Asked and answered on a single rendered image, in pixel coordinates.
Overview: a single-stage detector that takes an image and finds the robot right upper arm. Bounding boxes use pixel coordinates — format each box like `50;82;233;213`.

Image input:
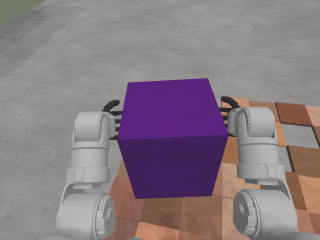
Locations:
233;189;320;240

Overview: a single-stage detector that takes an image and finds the left robot hand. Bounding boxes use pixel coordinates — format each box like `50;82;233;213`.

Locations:
102;100;123;140

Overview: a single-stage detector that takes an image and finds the carton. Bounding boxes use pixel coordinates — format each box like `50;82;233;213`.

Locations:
117;78;229;199

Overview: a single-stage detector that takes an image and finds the robot left forearm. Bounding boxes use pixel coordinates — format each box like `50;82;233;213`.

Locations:
56;111;116;230

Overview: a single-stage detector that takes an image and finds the right robot hand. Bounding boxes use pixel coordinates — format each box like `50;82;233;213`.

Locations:
219;96;241;137

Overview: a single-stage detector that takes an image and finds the robot right forearm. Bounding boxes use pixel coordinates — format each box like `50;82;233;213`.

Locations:
227;106;298;226

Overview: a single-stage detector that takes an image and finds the robot left upper arm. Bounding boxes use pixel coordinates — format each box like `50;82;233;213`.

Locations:
34;192;116;240

